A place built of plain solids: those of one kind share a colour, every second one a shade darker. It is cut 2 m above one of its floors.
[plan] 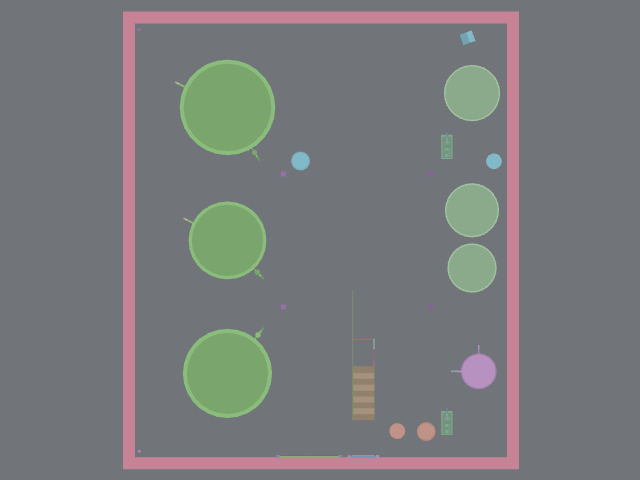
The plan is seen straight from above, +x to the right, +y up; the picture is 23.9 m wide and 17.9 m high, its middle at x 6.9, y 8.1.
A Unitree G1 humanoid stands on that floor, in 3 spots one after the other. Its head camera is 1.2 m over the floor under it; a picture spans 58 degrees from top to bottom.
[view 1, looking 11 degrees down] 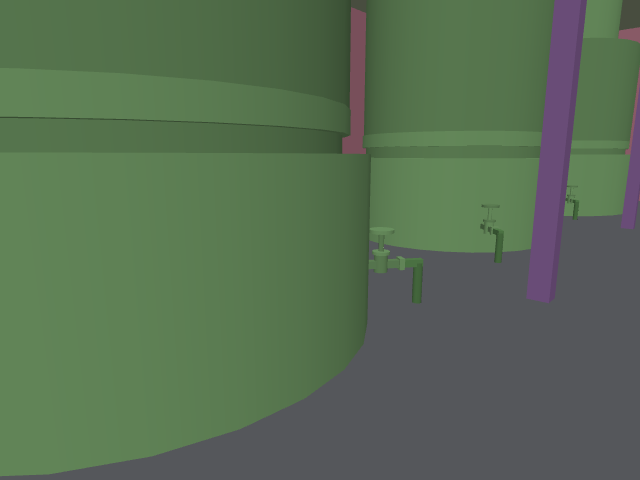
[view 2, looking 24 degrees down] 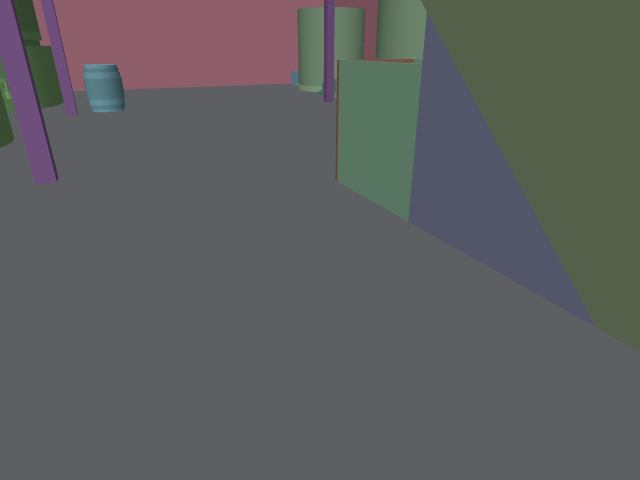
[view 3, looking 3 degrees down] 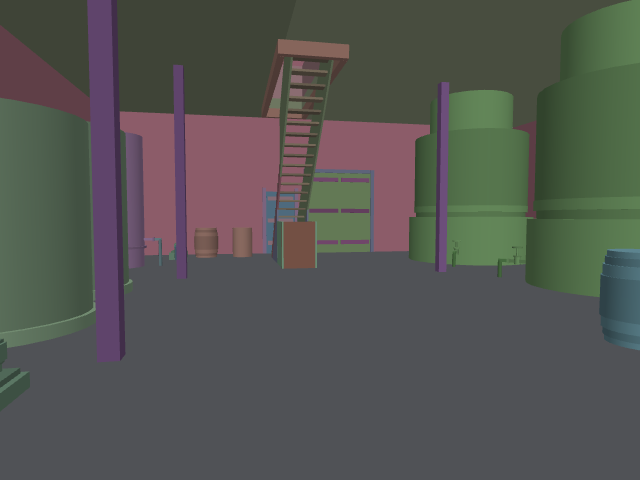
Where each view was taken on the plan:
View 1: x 6.50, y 1.70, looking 132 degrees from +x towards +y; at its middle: still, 2.12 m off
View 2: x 6.21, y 0.73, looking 65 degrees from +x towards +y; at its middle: ground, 2.95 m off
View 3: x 9.98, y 14.47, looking -101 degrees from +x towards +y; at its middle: loading_door_leaves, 14.71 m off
